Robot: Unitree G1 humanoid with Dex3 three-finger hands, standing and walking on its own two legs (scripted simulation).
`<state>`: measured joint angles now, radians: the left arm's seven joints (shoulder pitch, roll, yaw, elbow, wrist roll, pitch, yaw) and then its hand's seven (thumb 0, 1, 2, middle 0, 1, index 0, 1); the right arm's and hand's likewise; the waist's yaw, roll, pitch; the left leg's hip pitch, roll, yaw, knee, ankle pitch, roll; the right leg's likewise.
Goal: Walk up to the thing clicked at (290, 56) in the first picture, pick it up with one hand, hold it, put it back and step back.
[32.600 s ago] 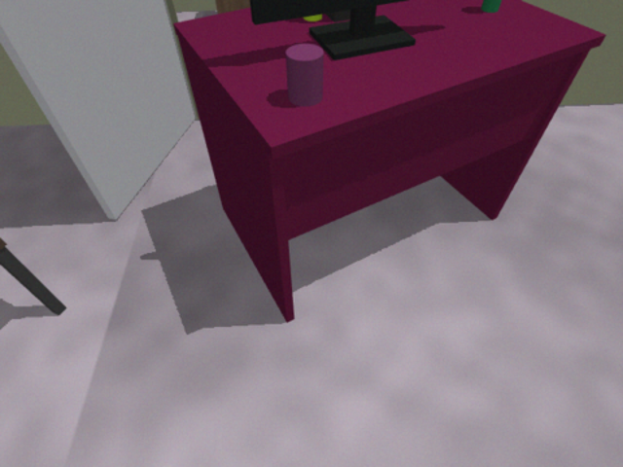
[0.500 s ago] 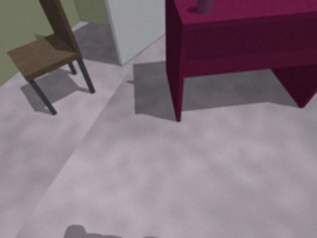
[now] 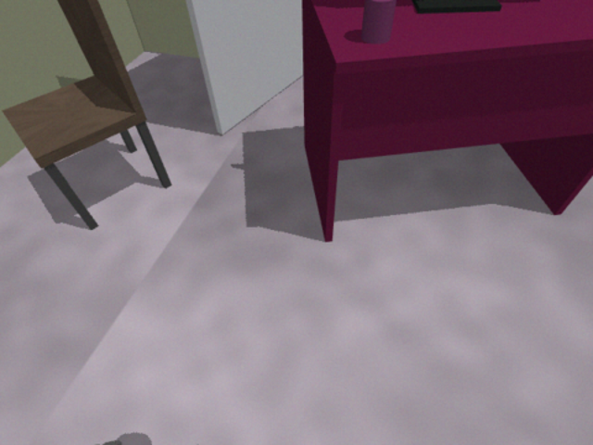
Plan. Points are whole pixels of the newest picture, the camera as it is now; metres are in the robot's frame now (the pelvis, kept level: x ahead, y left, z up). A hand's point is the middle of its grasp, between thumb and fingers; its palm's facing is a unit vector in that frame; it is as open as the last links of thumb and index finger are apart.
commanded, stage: step back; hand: right
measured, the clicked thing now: (381, 15) +1.09 -0.24 +0.07
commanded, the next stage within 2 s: stand in 0.32 s
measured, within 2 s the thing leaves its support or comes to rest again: neither
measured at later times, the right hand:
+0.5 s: hand out of the picture +0.14 -0.22 -0.14, palm faces -0.02 +0.94 -0.34, open 7.4 cm
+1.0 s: hand out of the picture +0.07 -0.24 -0.15, palm faces -0.02 +0.95 -0.32, open 7.4 cm
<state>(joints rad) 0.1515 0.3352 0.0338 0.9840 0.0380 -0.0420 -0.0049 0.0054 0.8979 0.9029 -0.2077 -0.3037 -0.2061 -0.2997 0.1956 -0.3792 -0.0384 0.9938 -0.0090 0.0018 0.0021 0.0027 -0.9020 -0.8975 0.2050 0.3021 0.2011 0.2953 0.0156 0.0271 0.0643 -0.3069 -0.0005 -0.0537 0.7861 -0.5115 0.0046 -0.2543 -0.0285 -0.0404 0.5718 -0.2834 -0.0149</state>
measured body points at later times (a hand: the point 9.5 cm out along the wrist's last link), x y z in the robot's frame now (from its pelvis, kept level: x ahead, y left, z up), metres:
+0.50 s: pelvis +0.02 +0.03 +0.01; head +0.04 +0.04 +0.46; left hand +0.11 +0.33 -0.12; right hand +0.14 -0.26 -0.11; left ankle +0.02 +0.15 -0.73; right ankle +0.02 -0.11 -0.73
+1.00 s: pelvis +0.01 +0.01 +0.02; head +0.01 +0.01 +0.47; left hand +0.07 +0.32 -0.11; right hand +0.07 -0.28 -0.12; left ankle +0.02 +0.15 -0.73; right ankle +0.02 -0.11 -0.73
